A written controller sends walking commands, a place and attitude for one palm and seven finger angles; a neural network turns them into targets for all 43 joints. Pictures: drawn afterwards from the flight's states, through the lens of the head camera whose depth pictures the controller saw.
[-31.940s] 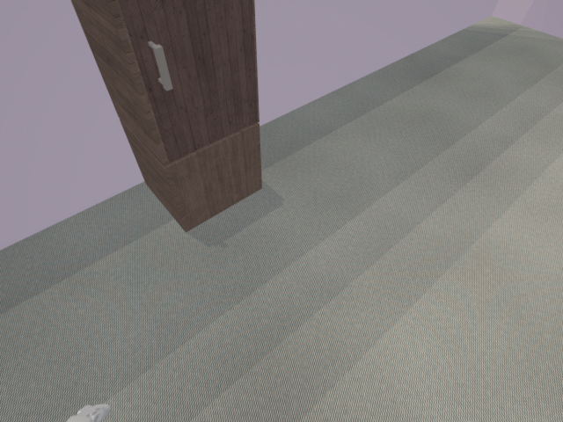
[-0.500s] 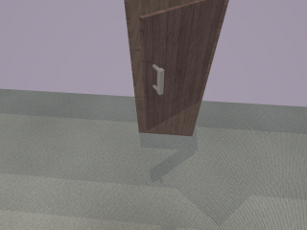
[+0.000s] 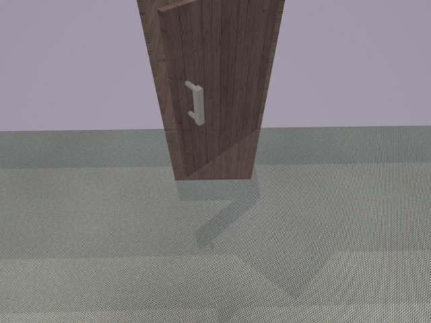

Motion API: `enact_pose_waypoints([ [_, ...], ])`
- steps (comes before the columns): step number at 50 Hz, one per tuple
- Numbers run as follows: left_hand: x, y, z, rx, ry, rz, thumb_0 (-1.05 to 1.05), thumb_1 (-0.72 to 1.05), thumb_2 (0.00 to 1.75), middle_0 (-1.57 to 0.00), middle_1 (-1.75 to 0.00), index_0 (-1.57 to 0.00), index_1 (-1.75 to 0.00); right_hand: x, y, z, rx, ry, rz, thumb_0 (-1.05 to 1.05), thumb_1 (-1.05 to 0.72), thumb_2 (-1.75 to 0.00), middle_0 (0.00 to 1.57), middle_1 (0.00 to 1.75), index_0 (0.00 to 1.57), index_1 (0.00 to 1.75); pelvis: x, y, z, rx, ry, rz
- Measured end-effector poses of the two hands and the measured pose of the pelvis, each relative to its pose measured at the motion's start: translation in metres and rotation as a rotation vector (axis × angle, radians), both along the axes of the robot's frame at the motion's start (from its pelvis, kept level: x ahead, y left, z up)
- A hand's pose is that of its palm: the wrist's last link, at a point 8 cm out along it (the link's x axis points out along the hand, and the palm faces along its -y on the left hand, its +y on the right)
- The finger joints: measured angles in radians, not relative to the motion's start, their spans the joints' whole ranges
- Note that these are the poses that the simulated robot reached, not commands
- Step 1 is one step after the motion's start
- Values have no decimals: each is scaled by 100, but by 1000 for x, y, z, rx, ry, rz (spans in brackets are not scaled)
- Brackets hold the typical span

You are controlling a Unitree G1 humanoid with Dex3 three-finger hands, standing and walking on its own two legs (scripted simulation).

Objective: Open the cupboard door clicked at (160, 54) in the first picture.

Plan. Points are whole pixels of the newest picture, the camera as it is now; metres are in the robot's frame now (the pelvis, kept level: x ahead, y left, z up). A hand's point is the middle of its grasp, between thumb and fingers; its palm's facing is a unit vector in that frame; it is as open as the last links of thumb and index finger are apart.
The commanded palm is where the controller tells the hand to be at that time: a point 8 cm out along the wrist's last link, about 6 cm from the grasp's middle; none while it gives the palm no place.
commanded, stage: walk to a spot facing it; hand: left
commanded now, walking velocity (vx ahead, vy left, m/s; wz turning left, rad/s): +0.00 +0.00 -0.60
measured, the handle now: (194, 103) +0.65 +0.10 +0.00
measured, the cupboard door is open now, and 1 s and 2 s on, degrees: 40 40 40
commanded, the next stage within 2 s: none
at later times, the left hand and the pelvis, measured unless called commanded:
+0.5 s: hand out of the picture +0.08 +0.19 -0.16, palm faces -0.20 -0.95 -0.25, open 7.4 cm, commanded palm none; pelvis -0.01 -0.01 +0.00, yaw -16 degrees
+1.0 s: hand (166, 302) +0.18 +0.12 -0.17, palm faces -0.55 -0.79 -0.28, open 7.4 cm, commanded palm none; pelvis -0.01 +0.00 -0.01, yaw -35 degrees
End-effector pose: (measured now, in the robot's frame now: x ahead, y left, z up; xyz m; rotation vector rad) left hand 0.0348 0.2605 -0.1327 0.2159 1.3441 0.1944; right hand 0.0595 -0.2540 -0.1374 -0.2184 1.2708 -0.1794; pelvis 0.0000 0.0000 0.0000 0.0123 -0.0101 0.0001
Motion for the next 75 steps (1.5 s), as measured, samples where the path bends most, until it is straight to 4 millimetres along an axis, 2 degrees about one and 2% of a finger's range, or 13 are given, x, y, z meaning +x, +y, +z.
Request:
enact_pose_waypoints([
  [7, 17, -25, -3, -12, -11, -55, 1, 90, 89, -20, -30, -20, -30, -43, -8, -21, 34, 61, -75, 0, -90, -90, 21, 30, 20, 30, -5, -12, -10, 15, -5, -73],
  [11, 23, -36, -5, 6, -41, -83, 0, 90, 89, -20, -30, -20, -30, -53, -20, -29, 46, 84, -126, 1, -90, -90, 21, 30, 20, 30, -8, -23, -15, 10, -1, -98],
  [20, 29, -40, 5, -1, 6, -172, 0, 90, 89, -20, -30, -20, -30, -26, -29, 3, 18, -71, -216, 1, -91, -90, 20, 30, 20, 30, -9, -20, 2, 22, 23, -221],
  [28, 68, -17, -9, -24, -22, -257, 1, 90, 89, -20, -30, -20, -30, -14, -16, 16, -48, -205, -262, 0, -90, -90, 20, 30, 20, 30, -3, 6, -7, -14, 47, -315],
  [33, 110, -15, -4, -32, -87, -330, 1, 90, 89, -20, -30, -20, -30, -50, -5, 20, -63, -136, -278, 0, -90, -90, 21, 30, 20, 30, -6, 10, -2, -24, 29, -363],
  [39, 153, -44, 8, -32, -154, -468, 1, 91, 89, -19, -30, -19, -30, -108, -5, 10, -41, -58, -392, 0, -90, -90, 21, 30, 21, 30, -8, 1, -3, -44, 20, -451],
  [43, 170, -69, 2, -8, -192, -565, 1, 91, 89, -19, -30, -19, -30, -147, -16, -11, -29, -23, -492, 0, -90, -90, 21, 30, 21, 30, -13, -10, -19, -10, 18, -514],
  [46, 170, -82, 4, -5, -167, -610, 0, 91, 89, -19, -30, -20, -30, -166, -20, -9, -39, 8, -555, 1, -90, -90, 21, 30, 20, 30, -15, -7, -15, -13, 13, -552],
  [51, 171, -96, 0, -34, -115, -674, 0, 90, 89, -20, -30, -20, -30, -177, -13, 8, -63, -12, -628, 1, -91, -90, 20, 30, 20, 30, -12, -3, -7, 7, 17, -615],
  [57, 190, -111, -16, -94, -84, -738, 1, 90, 89, -20, -30, -20, -30, -190, 15, 13, -96, -20, -683, 0, -91, -90, 20, 30, 20, 30, -2, 6, -11, -15, 41, -689],
  [65, 214, -159, 1, -132, -121, -842, 1, 91, 89, -20, -30, -20, -30, -223, 49, 17, -22, 48, -779, 0, -90, -90, 21, 30, 21, 30, -3, -8, 1, -37, 51, -787],
  [71, 222, -201, -2, -117, -176, -941, 1, 91, 89, -20, -30, -20, -30, -251, 43, -9, 24, 52, -895, 1, -90, -90, 21, 30, 21, 30, -5, -32, -16, -17, 38, -868],
  [75, 217, -205, 2, -95, -136, -954, 0, 90, 89, -20, -30, -20, -30, -241, 21, -1, 10, 24, -932, 1, -90, -90, 21, 30, 20, 30, 6, -43, -7, -15, 31, -908],
])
